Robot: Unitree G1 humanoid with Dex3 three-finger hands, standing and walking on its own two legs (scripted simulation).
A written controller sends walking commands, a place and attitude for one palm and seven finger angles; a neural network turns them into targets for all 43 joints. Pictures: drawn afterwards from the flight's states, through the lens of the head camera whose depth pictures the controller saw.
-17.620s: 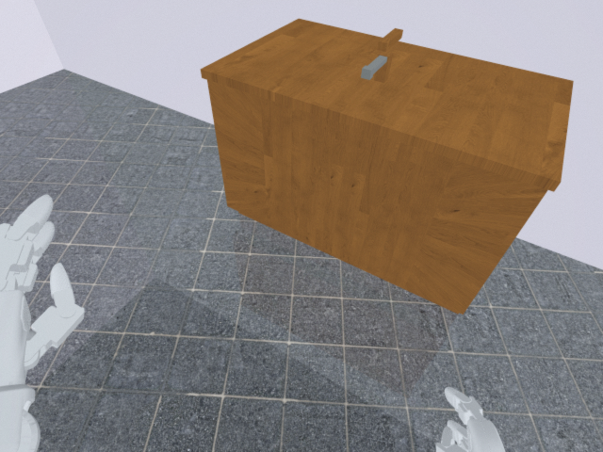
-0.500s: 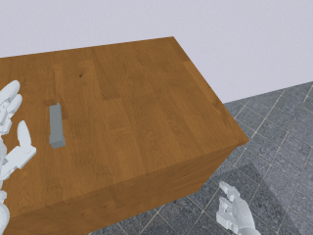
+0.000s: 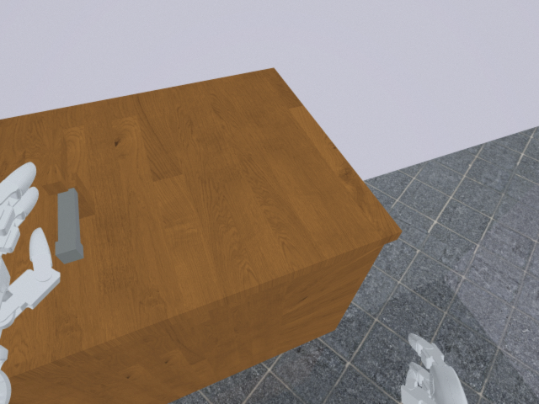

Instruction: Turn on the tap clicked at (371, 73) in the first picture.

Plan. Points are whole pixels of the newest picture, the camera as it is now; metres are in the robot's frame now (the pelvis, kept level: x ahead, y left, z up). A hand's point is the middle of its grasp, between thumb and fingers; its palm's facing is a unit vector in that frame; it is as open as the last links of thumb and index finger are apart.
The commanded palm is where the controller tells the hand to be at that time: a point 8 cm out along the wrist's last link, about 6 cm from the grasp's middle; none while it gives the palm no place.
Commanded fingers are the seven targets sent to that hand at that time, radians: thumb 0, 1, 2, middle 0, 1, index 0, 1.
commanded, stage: come to a stop and stand still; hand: left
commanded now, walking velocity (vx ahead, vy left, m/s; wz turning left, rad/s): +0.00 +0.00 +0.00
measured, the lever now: (69, 250) +0.32 +0.33 +0.03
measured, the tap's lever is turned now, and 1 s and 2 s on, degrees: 0 0 0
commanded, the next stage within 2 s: look again from close up in 1.14 s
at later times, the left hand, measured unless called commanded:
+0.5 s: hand (11, 260) +0.24 +0.31 +0.14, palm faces +0.37 -0.84 -0.38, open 7.5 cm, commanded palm +0.18 +0.34 +0.18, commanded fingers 0.00 0.90 0.90 -0.20 -0.30 -0.20 -0.30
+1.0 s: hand out of the picture +0.22 +0.32 +0.16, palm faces +0.38 -0.84 -0.38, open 7.5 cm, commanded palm +0.16 +0.35 +0.18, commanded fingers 0.00 0.90 0.90 -0.20 -0.30 -0.20 -0.30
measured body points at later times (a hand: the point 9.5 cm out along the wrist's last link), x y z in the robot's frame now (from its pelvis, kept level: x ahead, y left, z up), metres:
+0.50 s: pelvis +0.02 +0.05 +0.00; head +0.06 +0.08 +0.45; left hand +0.21 +0.35 +0.16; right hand +0.21 -0.17 -0.07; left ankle +0.02 +0.15 -0.74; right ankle +0.02 -0.08 -0.74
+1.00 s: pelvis +0.00 +0.07 +0.00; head +0.04 +0.09 +0.45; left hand +0.19 +0.36 +0.18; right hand +0.19 -0.14 -0.07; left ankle +0.02 +0.15 -0.74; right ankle +0.02 -0.08 -0.74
